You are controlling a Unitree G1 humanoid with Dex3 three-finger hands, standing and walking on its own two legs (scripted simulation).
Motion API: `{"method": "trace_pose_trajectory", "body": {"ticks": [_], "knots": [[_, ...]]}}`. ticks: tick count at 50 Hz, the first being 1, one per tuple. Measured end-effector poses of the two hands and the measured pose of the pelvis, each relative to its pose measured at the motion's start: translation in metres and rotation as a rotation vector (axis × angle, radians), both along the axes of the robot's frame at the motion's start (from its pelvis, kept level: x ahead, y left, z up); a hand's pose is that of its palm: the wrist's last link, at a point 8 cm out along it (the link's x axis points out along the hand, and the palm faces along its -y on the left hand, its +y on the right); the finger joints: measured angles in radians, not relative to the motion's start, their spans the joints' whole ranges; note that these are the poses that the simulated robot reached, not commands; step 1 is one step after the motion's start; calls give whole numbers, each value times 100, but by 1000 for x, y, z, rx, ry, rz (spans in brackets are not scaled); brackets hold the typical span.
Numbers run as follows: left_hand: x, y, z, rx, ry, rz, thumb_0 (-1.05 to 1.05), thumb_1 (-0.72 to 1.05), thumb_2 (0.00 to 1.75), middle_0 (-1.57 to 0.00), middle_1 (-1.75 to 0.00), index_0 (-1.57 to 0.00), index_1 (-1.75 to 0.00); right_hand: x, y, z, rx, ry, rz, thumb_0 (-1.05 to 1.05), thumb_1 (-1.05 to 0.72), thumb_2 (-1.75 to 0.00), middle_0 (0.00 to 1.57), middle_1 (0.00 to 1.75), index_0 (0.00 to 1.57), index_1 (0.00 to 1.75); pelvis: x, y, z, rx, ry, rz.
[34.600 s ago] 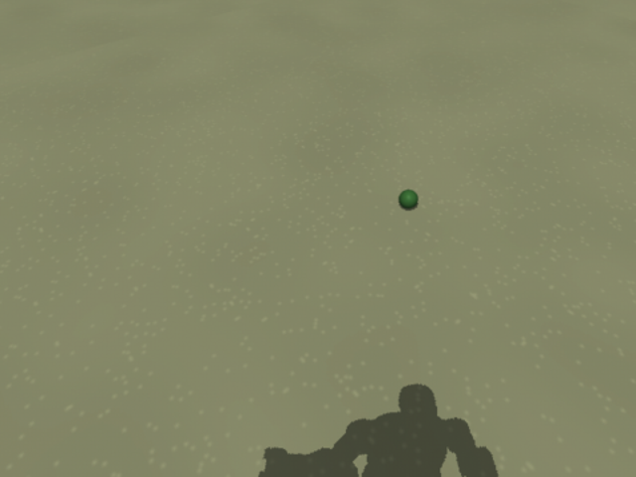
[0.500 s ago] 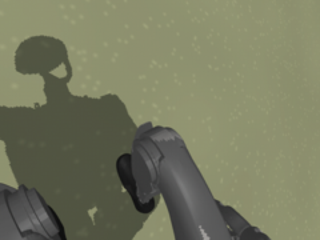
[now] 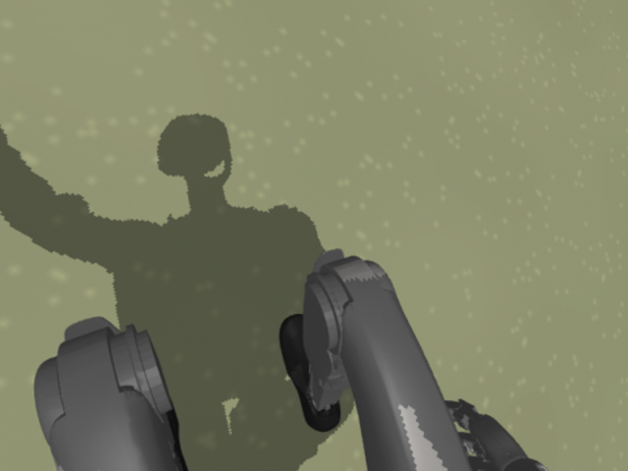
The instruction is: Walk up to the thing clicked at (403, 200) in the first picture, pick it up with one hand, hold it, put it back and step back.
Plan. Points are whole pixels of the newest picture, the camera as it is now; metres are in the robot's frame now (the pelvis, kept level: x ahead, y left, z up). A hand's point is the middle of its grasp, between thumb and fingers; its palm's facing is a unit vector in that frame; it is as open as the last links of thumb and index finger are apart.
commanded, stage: go down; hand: left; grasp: from above
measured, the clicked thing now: out of the picture +0.53 +0.36 -0.29
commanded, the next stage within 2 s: none
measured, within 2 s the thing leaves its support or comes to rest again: neither
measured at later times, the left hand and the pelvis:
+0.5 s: hand out of the picture +0.49 +0.40 +0.03, palm faces -0.40 -0.13 -0.91, open 13.9 cm; pelvis -0.01 +0.00 +0.09, yaw +6 degrees
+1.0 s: hand out of the picture +0.48 +0.40 +0.11, palm faces -0.41 -0.14 -0.90, open 13.9 cm; pelvis +0.00 -0.01 +0.14, yaw +7 degrees
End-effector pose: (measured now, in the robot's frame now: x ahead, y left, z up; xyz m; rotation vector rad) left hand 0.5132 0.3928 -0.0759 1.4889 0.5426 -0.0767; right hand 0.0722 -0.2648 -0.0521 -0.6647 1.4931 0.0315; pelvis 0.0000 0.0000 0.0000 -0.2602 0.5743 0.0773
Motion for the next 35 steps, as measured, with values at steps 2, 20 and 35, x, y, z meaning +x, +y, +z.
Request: {"method": "trace_pose_trajectory", "body": {"ticks": [2, 20, 35], "knots": [[-4, 3, 18, 0, -4, -2, 0, -50, 96, -7, -111, -9, -109, 7, -1, 2, 0, -19, -7, 0, -92, -90, 20, 30, 20, 30, -1, 0, 6, 7, 9, 7], [-23, 12, 143, -25, 27, -8, 0, -49, 96, -7, -111, -9, -108, 15, 9, 44, 19, -98, -94, 0, -91, -90, 20, 30, 20, 30, -8, 2, 73, 54, 55, 45], [-29, 9, 198, -33, 40, -2, 0, -51, 98, -7, -111, -8, -109, -21, 4, 72, 22, -53, -181, 0, -91, -90, 20, 30, 20, 30, -10, -2, 109, 92, 55, 46]]}}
